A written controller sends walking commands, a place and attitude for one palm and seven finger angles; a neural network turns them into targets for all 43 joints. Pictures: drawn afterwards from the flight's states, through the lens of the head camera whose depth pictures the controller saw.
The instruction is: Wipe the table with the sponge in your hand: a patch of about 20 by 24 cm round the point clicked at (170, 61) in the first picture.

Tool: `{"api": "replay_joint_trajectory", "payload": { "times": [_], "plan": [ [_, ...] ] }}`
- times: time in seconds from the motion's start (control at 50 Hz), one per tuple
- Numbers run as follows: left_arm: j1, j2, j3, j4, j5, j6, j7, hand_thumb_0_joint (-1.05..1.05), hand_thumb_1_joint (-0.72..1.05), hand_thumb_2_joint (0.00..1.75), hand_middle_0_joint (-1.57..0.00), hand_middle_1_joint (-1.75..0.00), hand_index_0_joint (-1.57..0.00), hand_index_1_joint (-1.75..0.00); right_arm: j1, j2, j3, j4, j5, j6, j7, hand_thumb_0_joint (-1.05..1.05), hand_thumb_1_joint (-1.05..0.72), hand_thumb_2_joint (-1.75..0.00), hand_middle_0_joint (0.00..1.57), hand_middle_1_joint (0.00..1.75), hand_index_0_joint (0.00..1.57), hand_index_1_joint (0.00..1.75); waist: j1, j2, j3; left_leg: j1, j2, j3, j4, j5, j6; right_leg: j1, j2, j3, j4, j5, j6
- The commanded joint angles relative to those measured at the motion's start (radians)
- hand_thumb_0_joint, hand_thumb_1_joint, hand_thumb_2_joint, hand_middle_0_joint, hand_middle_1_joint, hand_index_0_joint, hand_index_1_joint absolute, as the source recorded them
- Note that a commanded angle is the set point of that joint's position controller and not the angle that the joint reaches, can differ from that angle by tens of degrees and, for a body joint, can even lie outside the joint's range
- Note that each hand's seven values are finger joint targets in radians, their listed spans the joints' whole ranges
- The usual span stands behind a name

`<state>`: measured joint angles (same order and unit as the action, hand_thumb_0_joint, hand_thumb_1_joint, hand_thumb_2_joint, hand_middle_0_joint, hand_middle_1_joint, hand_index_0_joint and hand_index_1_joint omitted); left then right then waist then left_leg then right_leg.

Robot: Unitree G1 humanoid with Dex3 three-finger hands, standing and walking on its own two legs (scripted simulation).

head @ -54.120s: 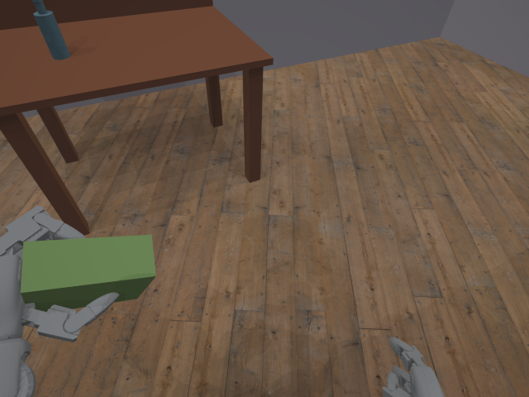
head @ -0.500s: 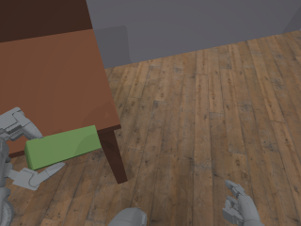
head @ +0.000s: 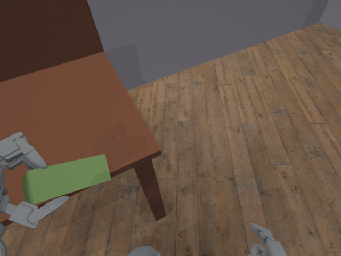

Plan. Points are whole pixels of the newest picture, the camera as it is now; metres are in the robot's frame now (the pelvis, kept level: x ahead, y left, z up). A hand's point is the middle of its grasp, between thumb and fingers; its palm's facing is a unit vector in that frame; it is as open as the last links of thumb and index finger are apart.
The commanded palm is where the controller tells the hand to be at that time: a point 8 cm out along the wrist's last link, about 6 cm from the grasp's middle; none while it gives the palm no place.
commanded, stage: shuffle to correct the standing spot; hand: left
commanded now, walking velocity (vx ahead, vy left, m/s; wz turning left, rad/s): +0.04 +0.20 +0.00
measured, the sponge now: (76, 177) +0.24 +0.18 +0.14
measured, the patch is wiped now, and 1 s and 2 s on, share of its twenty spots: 0.95 0.95 0.95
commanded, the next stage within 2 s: come to a stop and stand still in 1.48 s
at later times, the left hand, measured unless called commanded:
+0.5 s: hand out of the picture +0.21 +0.35 +0.21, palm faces +0.39 -0.78 -0.49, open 9.0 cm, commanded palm +0.16 +0.40 +0.19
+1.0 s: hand out of the picture +0.23 +0.46 +0.20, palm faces +0.40 -0.78 -0.48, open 9.0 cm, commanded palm +0.19 +0.50 +0.19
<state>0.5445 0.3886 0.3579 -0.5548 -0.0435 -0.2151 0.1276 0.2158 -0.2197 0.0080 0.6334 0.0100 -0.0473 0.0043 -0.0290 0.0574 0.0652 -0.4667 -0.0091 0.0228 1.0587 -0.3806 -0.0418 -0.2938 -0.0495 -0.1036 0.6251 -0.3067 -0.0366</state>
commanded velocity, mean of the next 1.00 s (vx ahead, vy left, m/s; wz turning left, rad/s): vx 0.12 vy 0.08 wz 0.00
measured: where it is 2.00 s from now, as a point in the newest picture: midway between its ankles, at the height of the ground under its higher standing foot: outside the picture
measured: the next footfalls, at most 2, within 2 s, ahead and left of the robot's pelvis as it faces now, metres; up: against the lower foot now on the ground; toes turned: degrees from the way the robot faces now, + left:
left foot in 0.18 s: +0.06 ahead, +0.22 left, +0.00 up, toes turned +3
right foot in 0.38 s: +0.05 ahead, +0.04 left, +0.00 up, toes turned -7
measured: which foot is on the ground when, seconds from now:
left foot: up 0.00-0.16, down 0.18-0.40, up 0.42-0.70, down 0.72-1.00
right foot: down 0.00-0.20, up 0.22-0.36, down 0.38-0.74, up 0.76-0.94, down 0.96-1.00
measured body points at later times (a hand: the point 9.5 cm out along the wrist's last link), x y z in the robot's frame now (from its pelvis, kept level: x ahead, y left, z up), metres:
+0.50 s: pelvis +0.00 +0.12 +0.00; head +0.01 +0.09 +0.45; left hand +0.18 +0.39 +0.23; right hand +0.18 -0.10 -0.09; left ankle -0.01 +0.23 -0.68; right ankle +0.01 +0.04 -0.73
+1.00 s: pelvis +0.02 +0.22 +0.00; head +0.03 +0.21 +0.45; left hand +0.21 +0.50 +0.23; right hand +0.19 +0.01 -0.09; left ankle +0.03 +0.34 -0.73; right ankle +0.03 +0.15 -0.73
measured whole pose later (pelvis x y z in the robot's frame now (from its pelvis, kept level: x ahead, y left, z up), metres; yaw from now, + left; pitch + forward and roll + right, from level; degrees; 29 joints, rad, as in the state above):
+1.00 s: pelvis +0.02 +0.22 +0.00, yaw -1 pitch +0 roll +0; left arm 0.50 0.42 0.42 -0.54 -0.04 -0.19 0.15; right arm 0.20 -0.17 0.03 0.60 0.01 -0.10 -0.03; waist -0.01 0.03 0.00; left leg -0.29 0.04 0.07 0.58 -0.30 0.00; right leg -0.28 0.03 -0.12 0.54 -0.26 -0.05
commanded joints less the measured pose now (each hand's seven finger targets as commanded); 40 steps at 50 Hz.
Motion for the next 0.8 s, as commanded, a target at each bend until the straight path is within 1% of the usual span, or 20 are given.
{"api": "replay_joint_trajectory", "payload": {
  "times": [0.0,0.06,0.12,0.14,0.16,0.18,0.2,0.26,0.34,0.36,0.38,0.4,0.42,0.54,0.64,0.68,0.7,0.72,0.74,0.78],
  "plan": [
    [-0.027,0.172,0.197,0.021,-0.001,-0.052,0.042,0.0,0.1,1.3,-1.2,-1.6,-1.2,-1.6,-0.106,-0.088,-0.042,-0.171,0.012,-0.036,-0.032,0.0,-0.9,-0.9,0.2,0.3,0.2,0.3,0.019,-0.25,-0.103,-0.023,0.096,-0.071,-0.089,0.01,0.005,0.06,-0.258,0.243,-0.279,0.19,-0.065],
    [-0.17,0.158,0.138,-0.056,0.0,-0.056,0.041,0.0,0.1,1.3,-1.2,-1.6,-1.2,-1.6,-0.131,-0.085,-0.052,-0.177,0.008,-0.056,-0.044,0.0,-0.9,-0.9,0.2,0.3,0.2,0.3,0.028,-0.269,-0.087,0.167,0.073,0.015,-0.34,0.017,0.025,-0.03,-0.246,0.202,-0.302,0.053,-0.049],
    [-0.201,0.138,0.079,-0.14,0.003,-0.029,0.038,0.0,0.1,1.3,-1.2,-1.6,-1.2,-1.6,-0.105,-0.088,-0.062,-0.172,0.004,-0.073,-0.053,0.0,-0.9,-0.9,0.2,0.3,0.2,0.3,0.018,-0.126,-0.097,0.307,-0.002,0.09,-0.566,0.092,0.023,-0.033,-0.163,0.129,-0.177,-0.005,0.001],
    [-0.225,0.138,0.066,-0.213,0.001,-0.028,0.035,0.0,0.1,1.3,-1.2,-1.6,-1.2,-1.6,-0.105,-0.109,-0.072,-0.188,0.004,-0.078,-0.057,0.0,-0.9,-0.9,0.2,0.3,0.2,0.3,0.017,0.007,-0.111,0.314,0.042,0.004,-0.629,0.107,0.048,-0.038,-0.102,0.096,-0.036,-0.002,0.027],
    [-0.229,0.144,0.064,-0.288,0.002,-0.031,0.036,0.0,0.1,1.3,-1.2,-1.6,-1.2,-1.6,-0.106,-0.141,-0.081,-0.209,0.004,-0.086,-0.061,0.0,-0.9,-0.9,0.2,0.3,0.2,0.3,0.015,0.225,-0.117,0.343,0.19,-0.199,-0.703,0.186,0.11,-0.139,-0.006,0.023,0.172,-0.09,0.073],
    [-0.219,0.161,0.081,-0.343,0.009,-0.038,0.04,0.0,0.1,1.3,-1.2,-1.6,-1.2,-1.6,-0.098,-0.131,-0.077,-0.231,-0.001,-0.098,-0.055,0.0,-0.9,-0.9,0.2,0.3,0.2,0.3,0.026,0.303,-0.135,0.349,0.261,-0.285,-0.76,0.346,0.172,-0.216,0.036,0.02,0.358,-0.265,0.077],
    [-0.189,0.184,0.112,-0.34,0.012,-0.044,0.046,0.0,0.1,1.3,-1.2,-1.6,-1.2,-1.6,-0.091,-0.129,-0.088,-0.225,0.0,-0.112,-0.049,0.0,-0.9,-0.9,0.2,0.3,0.2,0.3,0.029,0.22,-0.153,0.356,0.25,-0.257,-0.745,0.441,0.183,-0.239,0.045,0.029,0.449,-0.282,0.066],
    [-0.16,0.217,0.172,-0.397,-0.003,-0.045,0.06,0.0,0.1,1.3,-1.2,-1.6,-1.2,-1.6,-0.111,-0.108,-0.072,-0.198,-0.006,-0.137,-0.033,0.0,-0.9,-0.9,0.2,0.3,0.2,0.3,0.028,0.276,-0.214,0.318,0.185,-0.113,-0.661,0.509,0.178,-0.137,0.015,0.009,0.342,-0.183,0.065],
    [-0.06,0.191,0.18,-0.27,-0.008,-0.037,0.064,0.0,0.1,1.3,-1.2,-1.6,-1.2,-1.6,-0.128,-0.106,-0.047,-0.191,-0.009,-0.135,-0.019,0.0,-0.9,-0.9,0.2,0.3,0.2,0.3,0.042,0.151,-0.209,0.154,0.128,-0.05,-0.527,0.335,0.1,0.185,0.021,-0.017,-0.176,0.129,0.052],
    [-0.024,0.196,0.183,-0.188,-0.003,-0.027,0.062,0.0,0.1,1.3,-1.2,-1.6,-1.2,-1.6,-0.11,-0.097,-0.043,-0.183,-0.012,-0.116,-0.019,0.0,-0.9,-0.9,0.2,0.3,0.2,0.3,0.033,-0.005,-0.216,0.043,0.086,-0.02,-0.406,0.194,0.075,0.279,-0.089,0.119,-0.224,0.2,0.01],
    [-0.038,0.218,0.196,-0.147,-0.004,-0.022,0.062,0.0,0.1,1.3,-1.2,-1.6,-1.2,-1.6,-0.112,-0.084,-0.042,-0.2,-0.012,-0.099,-0.016,0.0,-0.9,-0.9,0.2,0.3,0.2,0.3,0.03,-0.228,-0.204,-0.1,0.0,0.034,-0.182,0.004,0.036,0.312,-0.296,0.46,-0.298,0.267,-0.077],
    [-0.074,0.199,0.188,-0.104,-0.019,-0.026,0.058,0.0,0.1,1.3,-1.2,-1.6,-1.2,-1.6,-0.113,-0.115,-0.044,-0.188,-0.021,-0.092,-0.017,0.0,-0.9,-0.9,0.2,0.3,0.2,0.3,0.023,-0.219,-0.153,-0.151,0.011,-0.05,-0.031,-0.095,0.012,0.239,-0.404,0.571,-0.353,0.263,-0.131],
    [-0.041,0.14,0.155,-0.045,-0.024,-0.015,0.043,0.0,0.1,1.3,-1.2,-1.6,-1.2,-1.6,-0.066,-0.128,-0.071,-0.163,-0.003,-0.076,-0.008,0.0,-0.9,-0.9,0.2,0.3,0.2,0.3,0.013,-0.278,-0.136,-0.152,0.031,-0.092,0.052,-0.048,0.003,0.207,-0.374,0.52,-0.354,0.24,-0.108],
    [-0.143,0.122,0.107,0.045,0.002,-0.039,0.026,0.0,0.1,1.3,-1.2,-1.6,-1.2,-1.6,-0.107,-0.097,-0.038,-0.162,0.003,-0.046,-0.029,0.0,-0.9,-0.9,0.2,0.3,0.2,0.3,0.012,-0.265,-0.086,-0.006,0.074,-0.016,-0.158,0.066,0.019,0.079,-0.234,0.184,-0.318,0.21,-0.057],
    [-0.265,0.136,0.054,-0.207,0.016,-0.034,0.042,0.0,0.1,1.3,-1.2,-1.6,-1.2,-1.6,-0.138,-0.09,-0.056,-0.175,-0.009,-0.084,-0.053,0.0,-0.9,-0.9,0.2,0.3,0.2,0.3,0.035,-0.164,-0.116,0.258,0.007,0.108,-0.515,0.099,0.043,0.046,-0.186,0.128,-0.281,0.014,-0.04],
    [-0.26,0.172,0.082,-0.333,0.015,-0.041,0.052,0.0,0.1,1.3,-1.2,-1.6,-1.2,-1.6,-0.117,-0.117,-0.074,-0.185,-0.011,-0.095,-0.069,0.0,-0.9,-0.9,0.2,0.3,0.2,0.3,0.021,0.049,-0.167,0.359,0.059,-0.018,-0.631,0.078,0.073,0.001,-0.109,0.086,-0.038,-0.043,-0.003],
    [-0.257,0.175,0.094,-0.392,0.021,-0.047,0.055,0.0,0.1,1.3,-1.2,-1.6,-1.2,-1.6,-0.116,-0.146,-0.085,-0.203,-0.01,-0.101,-0.069,0.0,-0.9,-0.9,0.2,0.3,0.2,0.3,0.025,0.263,-0.179,0.414,0.215,-0.253,-0.709,0.126,0.142,-0.121,-0.003,0.02,0.151,-0.093,0.042],
    [-0.236,0.2,0.118,-0.409,0.034,-0.049,0.058,0.0,0.1,1.3,-1.2,-1.6,-1.2,-1.6,-0.108,-0.127,-0.078,-0.214,-0.013,-0.107,-0.065,0.0,-0.9,-0.9,0.2,0.3,0.2,0.3,0.028,0.308,-0.172,0.431,0.276,-0.341,-0.777,0.236,0.192,-0.22,0.043,0.019,0.297,-0.235,0.05],
    [-0.222,0.223,0.151,-0.408,0.034,-0.051,0.06,0.0,0.1,1.3,-1.2,-1.6,-1.2,-1.6,-0.105,-0.128,-0.087,-0.213,-0.01,-0.113,-0.064,0.0,-0.9,-0.9,0.2,0.3,0.2,0.3,0.033,0.222,-0.172,0.426,0.267,-0.317,-0.77,0.368,0.196,-0.254,0.053,0.026,0.382,-0.246,0.044],
    [-0.153,0.251,0.207,-0.37,0.02,-0.047,0.061,0.0,0.1,1.3,-1.2,-1.6,-1.2,-1.6,-0.125,-0.096,-0.071,-0.185,-0.018,-0.123,-0.061,0.0,-0.9,-0.9,0.2,0.3,0.2,0.3,0.03,0.266,-0.208,0.388,0.283,-0.321,-0.74,0.338,0.233,-0.248,0.008,0.073,0.421,-0.23,0.04]
  ]
}}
